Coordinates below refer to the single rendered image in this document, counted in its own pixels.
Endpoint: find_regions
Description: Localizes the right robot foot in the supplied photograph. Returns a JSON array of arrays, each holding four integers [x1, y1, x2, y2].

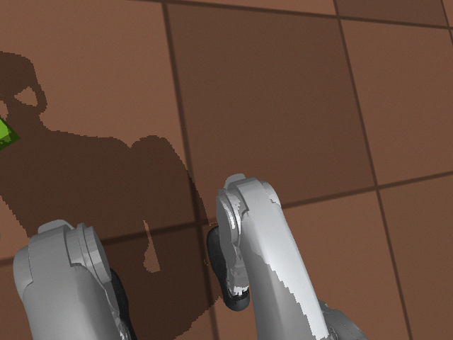
[[206, 226, 250, 312]]

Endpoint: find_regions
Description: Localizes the left robot foot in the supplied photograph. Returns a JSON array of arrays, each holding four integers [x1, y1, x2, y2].
[[110, 268, 137, 340]]

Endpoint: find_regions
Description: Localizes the cube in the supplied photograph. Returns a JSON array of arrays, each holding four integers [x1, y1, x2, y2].
[[0, 118, 20, 150]]

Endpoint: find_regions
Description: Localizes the right robot hand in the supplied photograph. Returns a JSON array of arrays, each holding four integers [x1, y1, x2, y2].
[[318, 299, 369, 340]]

